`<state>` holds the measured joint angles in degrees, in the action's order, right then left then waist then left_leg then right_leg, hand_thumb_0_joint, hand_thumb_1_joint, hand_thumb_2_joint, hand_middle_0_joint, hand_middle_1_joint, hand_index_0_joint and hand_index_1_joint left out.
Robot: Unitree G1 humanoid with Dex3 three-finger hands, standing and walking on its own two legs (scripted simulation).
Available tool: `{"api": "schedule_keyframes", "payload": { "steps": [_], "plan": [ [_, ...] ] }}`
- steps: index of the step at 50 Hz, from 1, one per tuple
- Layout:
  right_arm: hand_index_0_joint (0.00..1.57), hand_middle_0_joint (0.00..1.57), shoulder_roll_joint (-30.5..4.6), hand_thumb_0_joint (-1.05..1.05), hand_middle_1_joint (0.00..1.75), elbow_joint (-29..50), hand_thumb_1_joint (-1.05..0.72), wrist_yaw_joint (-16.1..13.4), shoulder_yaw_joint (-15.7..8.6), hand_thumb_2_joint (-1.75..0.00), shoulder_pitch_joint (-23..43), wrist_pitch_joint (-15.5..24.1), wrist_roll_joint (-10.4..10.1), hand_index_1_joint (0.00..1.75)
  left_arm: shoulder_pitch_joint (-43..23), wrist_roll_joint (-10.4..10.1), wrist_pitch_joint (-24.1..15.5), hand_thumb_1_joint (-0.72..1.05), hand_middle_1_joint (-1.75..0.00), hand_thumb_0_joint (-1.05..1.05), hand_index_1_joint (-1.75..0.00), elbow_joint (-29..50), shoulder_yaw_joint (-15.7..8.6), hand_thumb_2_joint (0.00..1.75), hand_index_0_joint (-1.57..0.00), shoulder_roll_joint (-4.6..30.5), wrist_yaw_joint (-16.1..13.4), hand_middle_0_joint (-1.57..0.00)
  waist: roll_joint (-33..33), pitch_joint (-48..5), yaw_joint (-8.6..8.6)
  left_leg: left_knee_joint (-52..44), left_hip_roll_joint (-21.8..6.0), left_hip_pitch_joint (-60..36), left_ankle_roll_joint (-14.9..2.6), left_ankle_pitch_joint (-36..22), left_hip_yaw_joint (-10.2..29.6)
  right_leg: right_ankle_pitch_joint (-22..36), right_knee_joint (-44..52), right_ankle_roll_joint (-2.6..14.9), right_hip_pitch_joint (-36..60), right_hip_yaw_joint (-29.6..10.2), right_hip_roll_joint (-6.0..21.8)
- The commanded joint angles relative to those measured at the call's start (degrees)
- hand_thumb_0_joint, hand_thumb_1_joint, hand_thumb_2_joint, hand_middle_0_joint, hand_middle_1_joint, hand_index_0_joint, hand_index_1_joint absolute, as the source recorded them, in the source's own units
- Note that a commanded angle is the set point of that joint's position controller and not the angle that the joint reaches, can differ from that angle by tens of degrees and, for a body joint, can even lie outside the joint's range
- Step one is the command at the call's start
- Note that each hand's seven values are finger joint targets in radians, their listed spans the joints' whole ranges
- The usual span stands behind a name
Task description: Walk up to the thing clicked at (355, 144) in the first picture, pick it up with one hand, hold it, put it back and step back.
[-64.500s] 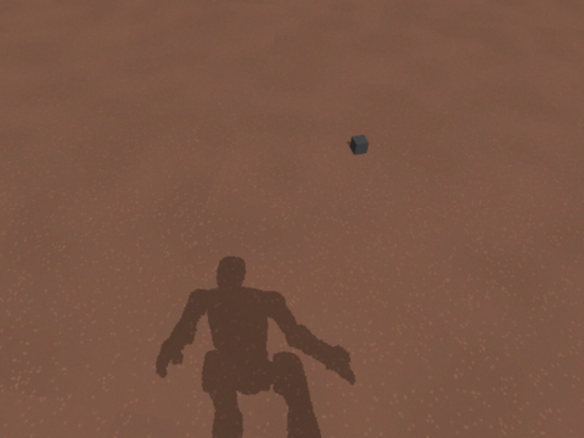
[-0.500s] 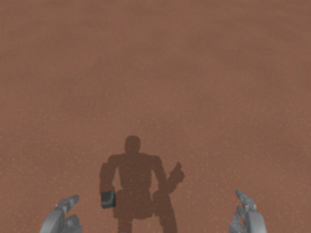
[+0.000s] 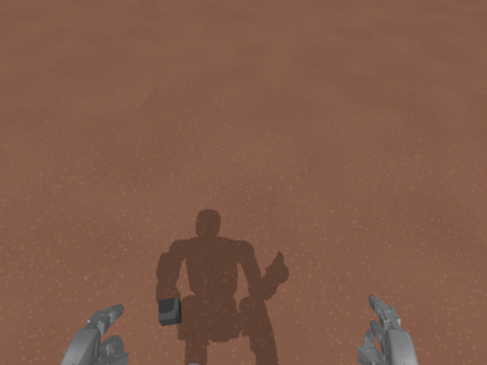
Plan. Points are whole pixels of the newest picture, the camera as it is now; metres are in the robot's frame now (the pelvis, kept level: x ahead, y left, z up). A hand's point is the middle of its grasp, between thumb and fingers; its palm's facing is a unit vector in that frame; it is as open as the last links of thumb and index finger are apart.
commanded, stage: home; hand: left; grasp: from above
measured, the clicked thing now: (170, 311) +0.42 +0.24 -0.68
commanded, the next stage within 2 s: stand in 0.62 s
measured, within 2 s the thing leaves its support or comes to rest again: neither
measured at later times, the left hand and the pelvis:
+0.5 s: hand (123, 361) +0.16 +0.18 -0.05, palm faces +0.04 -0.98 -0.20, open 7.4 cm; pelvis +0.00 +0.00 +0.00, yaw +0 degrees
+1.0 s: hand out of the picture +0.11 +0.23 -0.10, palm faces +0.01 -0.94 -0.34, open 7.4 cm; pelvis -0.01 +0.01 +0.03, yaw +0 degrees
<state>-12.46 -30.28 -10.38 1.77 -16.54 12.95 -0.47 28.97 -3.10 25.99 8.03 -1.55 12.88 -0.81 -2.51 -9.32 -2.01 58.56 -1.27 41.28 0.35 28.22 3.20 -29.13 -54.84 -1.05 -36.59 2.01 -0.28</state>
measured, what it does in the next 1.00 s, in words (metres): stands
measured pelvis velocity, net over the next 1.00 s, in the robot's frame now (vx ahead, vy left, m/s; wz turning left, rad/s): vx -0.01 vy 0.01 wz -0.01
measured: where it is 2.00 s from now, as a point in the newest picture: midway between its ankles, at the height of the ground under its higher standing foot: outside the picture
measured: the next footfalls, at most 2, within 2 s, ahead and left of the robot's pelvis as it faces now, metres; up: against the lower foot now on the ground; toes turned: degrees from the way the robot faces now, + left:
none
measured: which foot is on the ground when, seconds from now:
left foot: down 0.00-1.00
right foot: down 0.00-1.00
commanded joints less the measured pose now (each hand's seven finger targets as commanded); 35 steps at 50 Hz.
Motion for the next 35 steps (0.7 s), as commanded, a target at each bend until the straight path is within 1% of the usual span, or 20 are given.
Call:
{"api": "schedule_keyframes", "payload": {
  "steps": [1,5,6,7,8,9,11,14,15,16,17,18,19,20,25,26,27,28,33,35],
  "plan": [
    [0.2,0.2,-7.2,0.0,0.3,9.6,-0.9,-0.5,-3.0,-0.9,3.3,3.0,0.0,0.3,-1.1,0.1,-3.2,0.9,-0.3,0.0,-0.3,12.2,-3.4,0.9,-0.2,5.8,-0.8,-0.2,0.0,-5.9,-0.14,-8.5,1.0,-8.5,-1.06,-15.9,-0.7,15.5,8.4,0.96,2.0,1.3,-1.3],
    [0.2,0.2,-7.6,0.0,0.3,9.1,-0.9,-0.5,-3.3,-0.9,3.2,2.8,0.1,0.3,0.0,0.3,-2.9,0.9,-0.3,0.0,-0.3,10.2,-3.6,0.9,-0.2,6.2,-0.7,-0.2,0.4,-5.8,-0.54,-8.1,1.0,-8.6,-1.16,-16.1,-0.7,15.8,8.5,0.83,1.7,1.2,-1.3],
    [0.2,0.2,-7.4,0.0,0.3,9.4,-0.9,-0.4,-3.1,-0.9,3.5,2.8,0.0,0.3,-1.2,0.3,-3.1,0.9,-0.3,0.0,-0.3,12.1,-3.6,0.9,-0.2,6.2,-0.7,-0.2,-0.4,-5.5,-0.05,-8.3,1.0,-8.6,-1.01,-16.3,-0.8,15.9,8.3,0.96,1.9,1.2,-1.2],
    [0.2,0.2,-7.5,0.0,0.3,8.8,-0.9,-0.4,-3.3,-0.9,3.1,2.6,0.1,0.3,0.9,0.2,-2.7,0.9,-0.3,0.0,-0.3,9.9,-4.1,0.9,-0.2,6.5,-0.6,-0.2,-0.8,-6.2,-0.06,-8.4,1.0,-8.9,-0.94,-17.0,-0.6,16.2,8.1,1.1,2.4,1.3,-1.3],
    [0.2,0.2,-7.7,0.0,0.3,9.1,-0.9,-0.3,-3.3,-0.9,3.2,2.6,0.1,0.3,0.0,0.3,-2.7,0.9,-0.3,0.0,-0.3,11.0,-3.4,0.9,-0.2,6.2,-0.7,-0.2,-0.9,-6.3,-0.26,-8.8,0.8,-9.3,-0.85,-17.4,-0.2,16.2,7.8,1.2,2.1,1.5,-1.4],
    [0.2,0.2,-7.3,0.0,0.3,9.7,-0.9,-0.3,-3.1,-0.9,3.8,2.7,0.0,0.3,-1.4,0.4,-2.9,0.9,-0.3,0.0,-0.3,12.5,-3.0,0.9,-0.2,6.1,-0.7,-0.2,-1.0,-5.6,0.03,-8.9,0.8,-8.8,-0.86,-17.1,-0.3,16.1,8.0,1.15,1.7,1.6,-1.5],
    [0.2,0.2,-7.5,0.0,0.3,9.2,-0.9,-0.4,-3.3,-0.9,3.4,2.5,0.0,0.3,0.6,0.2,-2.6,0.9,-0.3,0.0,-0.3,9.4,-4.3,0.9,-0.2,6.3,-0.9,-0.2,0.3,-4.5,0.0,-8.7,0.9,-8.1,-1.02,-15.7,-0.5,15.0,8.4,1.01,1.6,1.5,-1.4],
    [0.2,0.2,-7.1,0.0,0.3,9.8,-0.9,-0.2,-3.0,-0.9,3.9,2.5,0.0,0.3,-1.8,0.2,-2.8,0.9,-0.3,0.0,-0.3,12.0,-3.0,0.9,-0.2,5.7,-0.8,-0.2,-0.9,-4.1,0.08,-9.1,0.9,-7.6,-0.95,-14.6,-0.4,14.1,8.5,1.08,1.2,1.6,-1.3],
    [0.2,0.2,-7.3,0.0,0.3,9.6,-0.9,-0.3,-3.3,-0.9,3.3,2.5,0.0,0.3,-0.1,0.2,-2.6,0.9,-0.3,0.0,-0.3,10.7,-3.9,0.9,-0.2,6.0,-0.8,-0.2,-0.3,-5.5,-0.29,-8.7,0.9,-8.6,-1.03,-15.3,-0.4,14.8,8.5,0.97,1.6,1.5,-1.4],
    [0.2,0.2,-7.5,0.0,0.3,9.6,-0.9,-0.4,-3.3,-0.9,3.5,2.5,-0.1,0.3,-0.7,0.2,-2.5,0.9,-0.3,0.0,-0.3,10.4,-3.3,0.9,-0.2,5.9,-0.8,-0.2,0.6,-4.4,-0.6,-8.6,0.9,-8.4,-1.15,-15.1,-0.6,14.8,8.7,0.82,1.2,1.5,-1.4],
    [0.2,0.2,-7.4,0.0,0.3,9.6,-0.9,-0.3,-3.3,-0.9,3.2,2.5,-0.1,0.3,-0.2,0.0,-2.6,0.9,-0.3,0.0,-0.3,10.9,-4.0,0.9,-0.2,6.3,-0.7,-0.2,0.5,-5.9,-0.3,-8.1,1.1,-8.5,-1.19,-15.8,-0.7,15.7,8.7,0.79,2.0,1.2,-1.2],
    [0.2,0.2,-7.5,0.0,0.3,9.8,-0.9,-0.3,-3.2,-0.9,3.7,2.5,-0.1,0.3,-1.5,0.2,-2.7,0.9,-0.3,0.0,-0.3,11.5,-3.5,0.9,-0.2,6.3,-0.7,-0.2,0.4,-4.3,-0.48,-8.2,1.1,-7.7,-1.22,-14.6,-0.9,14.8,9.1,0.72,1.3,1.2,-1.2],
    [0.2,0.2,-7.3,0.0,0.3,10.0,-0.9,-0.3,-3.2,-0.9,3.6,2.6,-0.1,0.3,-1.2,0.1,-2.7,0.9,-0.3,0.0,-0.3,12.3,-3.8,0.9,-0.2,6.2,-0.7,-0.2,0.2,-5.6,-0.18,-8.2,1.1,-8.6,-1.16,-15.6,-0.8,15.5,8.7,0.82,1.8,1.2,-1.2],
    [0.2,0.2,-7.7,0.0,0.3,9.3,-0.9,-0.3,-3.3,-0.9,3.3,2.5,0.0,0.3,0.0,0.4,-2.4,0.9,-0.3,0.0,-0.3,9.7,-3.9,0.9,-0.2,6.5,-0.7,-0.2,-0.5,-4.0,-0.31,-8.9,1.0,-8.2,-1.05,-14.0,-0.7,13.7,8.6,0.97,1.0,1.3,-1.3],
    [0.2,0.2,-7.7,0.0,0.3,9.8,-0.9,-0.3,-3.4,-0.9,3.4,2.4,-0.1,0.3,-0.3,0.3,-2.6,0.9,-0.3,0.0,-0.3,11.0,-3.9,0.9,-0.2,6.6,-0.8,-0.2,-0.2,-5.6,-0.48,-8.9,0.9,-8.7,-1.04,-15.2,-0.3,14.7,8.2,1.06,1.6,1.5,-1.4],
    [0.2,0.2,-7.3,0.0,0.3,9.9,-0.9,-0.3,-3.1,-0.9,3.8,2.5,-0.1,0.3,-0.9,0.3,-2.7,0.9,-0.3,0.0,-0.3,11.5,-3.0,0.9,-0.2,5.9,-0.8,-0.2,-0.6,-4.6,-0.39,-8.9,0.8,-8.4,-0.97,-14.9,-0.4,14.5,8.3,1.07,1.3,1.5,-1.4],
    [0.2,0.2,-7.6,0.0,0.3,9.5,-0.9,-0.3,-3.4,-0.9,3.3,2.4,-0.1,0.3,-0.7,0.2,-2.7,0.9,-0.3,0.0,-0.3,10.8,-3.9,0.9,-0.2,6.4,-0.9,-0.2,0.1,-5.2,-0.46,-8.6,0.9,-8.6,-1.09,-14.7,-0.5,14.3,8.5,1.01,1.3,1.3,-1.4],
    [0.2,0.2,-7.7,0.0,0.3,9.6,-0.9,-0.3,-3.3,-0.9,3.7,2.6,0.0,0.3,-1.7,0.3,-2.8,0.9,-0.3,0.0,-0.3,11.6,-3.1,0.9,-0.2,6.3,-0.8,-0.2,-0.9,-4.4,-0.67,-9.3,0.7,-8.6,-0.98,-13.8,-0.2,13.3,8.3,1.13,0.7,1.6,-1.5],
    [0.2,0.2,-7.6,0.0,0.3,9.7,-0.9,-0.3,-3.2,-0.9,3.7,2.6,-0.1,0.3,-0.5,0.0,-2.6,0.9,-0.3,0.0,-0.3,10.3,-3.8,0.9,-0.2,6.1,-0.8,-0.2,-0.4,-3.5,-0.2,-9.7,0.7,-7.4,-1.02,-11.5,-0.1,11.2,8.7,1.16,0.5,1.7,-1.5],
    [0.2,0.2,-7.6,0.0,0.3,9.8,-0.9,-0.2,-3.3,-0.9,3.7,2.6,-0.1,0.3,-0.3,0.0,-2.6,0.9,-0.3,0.0,-0.3,11.1,-3.9,0.9,-0.2,6.2,-0.7,-0.2,-0.2,-5.1,-0.14,-9.8,0.6,-8.1,-0.96,-12.6,0.3,12.1,8.1,1.22,1.1,1.7,-1.5]
  ]
}}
